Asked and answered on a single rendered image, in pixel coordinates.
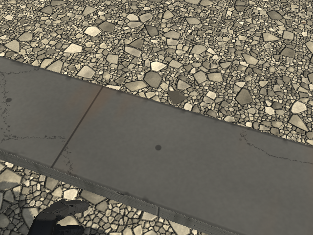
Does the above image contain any robot left hand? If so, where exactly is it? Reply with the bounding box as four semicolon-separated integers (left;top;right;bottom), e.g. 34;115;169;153
27;199;96;235

